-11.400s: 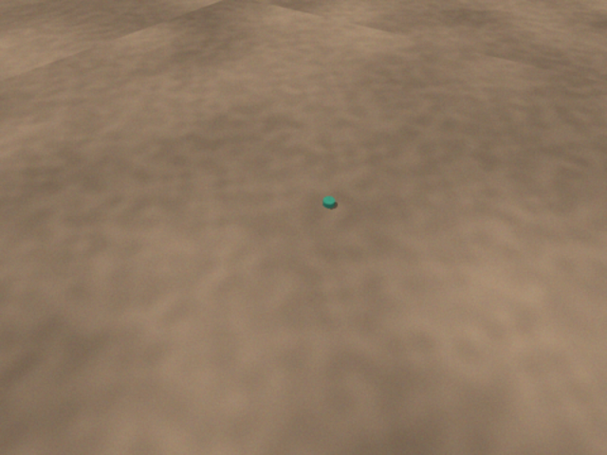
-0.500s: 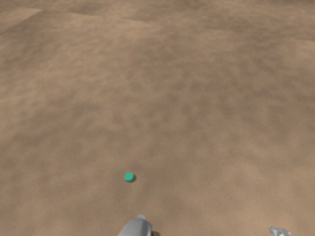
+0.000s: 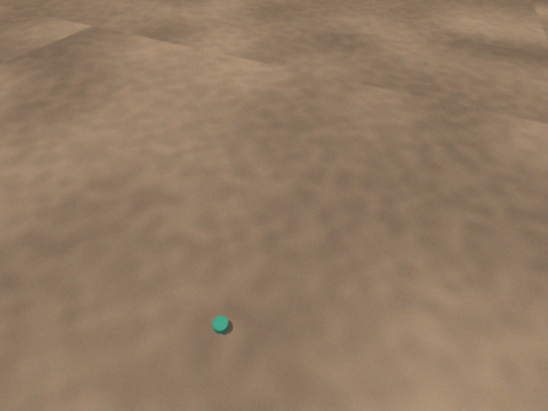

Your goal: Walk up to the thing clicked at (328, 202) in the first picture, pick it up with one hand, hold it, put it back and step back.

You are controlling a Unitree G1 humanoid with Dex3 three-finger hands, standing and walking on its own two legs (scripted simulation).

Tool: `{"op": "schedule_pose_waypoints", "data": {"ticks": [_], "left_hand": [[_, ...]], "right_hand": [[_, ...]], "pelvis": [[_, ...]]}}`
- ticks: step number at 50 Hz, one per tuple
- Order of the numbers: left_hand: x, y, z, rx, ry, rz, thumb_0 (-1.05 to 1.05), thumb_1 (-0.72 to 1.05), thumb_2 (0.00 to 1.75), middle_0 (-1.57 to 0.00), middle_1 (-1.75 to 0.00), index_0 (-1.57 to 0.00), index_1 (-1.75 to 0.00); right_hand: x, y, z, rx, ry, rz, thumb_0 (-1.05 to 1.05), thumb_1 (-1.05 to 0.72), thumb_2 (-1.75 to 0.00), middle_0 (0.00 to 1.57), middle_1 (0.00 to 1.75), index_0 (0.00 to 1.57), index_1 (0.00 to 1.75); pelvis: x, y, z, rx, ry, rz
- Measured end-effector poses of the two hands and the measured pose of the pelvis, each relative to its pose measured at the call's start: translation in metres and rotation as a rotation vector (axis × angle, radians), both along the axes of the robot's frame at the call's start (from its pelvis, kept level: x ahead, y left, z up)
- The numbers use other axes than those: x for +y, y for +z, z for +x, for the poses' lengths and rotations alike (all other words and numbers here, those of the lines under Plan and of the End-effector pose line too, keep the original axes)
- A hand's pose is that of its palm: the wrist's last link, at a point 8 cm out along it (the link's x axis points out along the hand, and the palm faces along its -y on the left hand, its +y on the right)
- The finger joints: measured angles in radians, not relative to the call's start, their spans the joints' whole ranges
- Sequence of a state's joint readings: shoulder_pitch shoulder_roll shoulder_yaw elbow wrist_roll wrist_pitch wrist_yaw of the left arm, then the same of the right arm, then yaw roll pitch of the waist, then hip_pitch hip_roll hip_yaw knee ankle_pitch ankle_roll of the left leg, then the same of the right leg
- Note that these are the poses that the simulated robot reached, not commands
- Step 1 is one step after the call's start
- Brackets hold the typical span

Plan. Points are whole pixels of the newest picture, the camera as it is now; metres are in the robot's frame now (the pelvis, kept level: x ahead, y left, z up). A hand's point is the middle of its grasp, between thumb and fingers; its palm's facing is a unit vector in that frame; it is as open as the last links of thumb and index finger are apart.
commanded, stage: stand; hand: left
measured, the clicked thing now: (220, 324) +0.59 +0.21 -0.75
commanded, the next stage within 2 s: none
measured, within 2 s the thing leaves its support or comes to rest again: neither
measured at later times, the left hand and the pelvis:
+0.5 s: hand out of the picture +0.13 +0.24 -0.14, palm faces -0.01 -0.94 -0.35, open 7.4 cm; pelvis +0.03 -0.01 +0.01, yaw +1 degrees
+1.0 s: hand out of the picture +0.09 +0.24 -0.14, palm faces +0.01 -0.94 -0.35, open 7.4 cm; pelvis +0.02 -0.01 +0.02, yaw +2 degrees
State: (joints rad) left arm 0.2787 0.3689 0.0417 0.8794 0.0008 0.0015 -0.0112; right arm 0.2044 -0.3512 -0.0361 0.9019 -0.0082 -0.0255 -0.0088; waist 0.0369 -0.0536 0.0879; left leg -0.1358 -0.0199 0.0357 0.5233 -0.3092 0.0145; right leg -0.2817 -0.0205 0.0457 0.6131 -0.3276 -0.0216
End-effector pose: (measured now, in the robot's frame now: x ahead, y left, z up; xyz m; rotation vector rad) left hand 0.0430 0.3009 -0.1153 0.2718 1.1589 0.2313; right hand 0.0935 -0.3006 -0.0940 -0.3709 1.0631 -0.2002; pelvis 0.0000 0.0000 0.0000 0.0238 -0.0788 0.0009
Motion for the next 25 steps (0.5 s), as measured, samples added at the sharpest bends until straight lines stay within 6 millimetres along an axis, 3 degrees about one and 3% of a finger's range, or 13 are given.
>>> {"op": "schedule_pose_waypoints", "data": {"ticks": [4,8,16,25], "left_hand": [[-0.012,0.003,0.021,-0.016,-0.039,0.003,0.01,0.90,0.90,-0.20,-0.30,-0.20,-0.30],[-0.017,0.011,0.040,-0.009,-0.058,0.006,0.01,0.90,0.90,-0.20,-0.30,-0.20,-0.30],[-0.017,0.018,0.068,0.004,-0.063,0.024,0.01,0.90,0.90,-0.20,-0.30,-0.20,-0.30],[-0.017,0.017,0.083,0.008,-0.054,0.025,0.01,0.90,0.90,-0.20,-0.30,-0.20,-0.30]], "right_hand": [[0.010,-0.006,0.027,-0.041,0.005,0.058,0.01,-0.91,-0.90,0.21,0.30,0.20,0.30],[0.015,-0.010,0.038,-0.024,0.020,0.094,0.01,-0.91,-0.90,0.21,0.30,0.20,0.30],[0.004,-0.018,0.031,0.097,-0.012,0.086,0.01,-0.91,-0.90,0.21,0.30,0.20,0.30],[-0.010,-0.013,0.021,0.147,-0.052,0.049,0.01,-0.91,-0.90,0.21,0.30,0.20,0.30]], "pelvis": [[-0.004,0.000,0.007,-0.003,0.002,-0.015],[-0.007,0.005,0.016,0.022,0.008,-0.015],[-0.010,0.011,0.030,0.045,0.017,-0.022],[-0.012,0.014,0.035,0.043,0.018,-0.022]]}}
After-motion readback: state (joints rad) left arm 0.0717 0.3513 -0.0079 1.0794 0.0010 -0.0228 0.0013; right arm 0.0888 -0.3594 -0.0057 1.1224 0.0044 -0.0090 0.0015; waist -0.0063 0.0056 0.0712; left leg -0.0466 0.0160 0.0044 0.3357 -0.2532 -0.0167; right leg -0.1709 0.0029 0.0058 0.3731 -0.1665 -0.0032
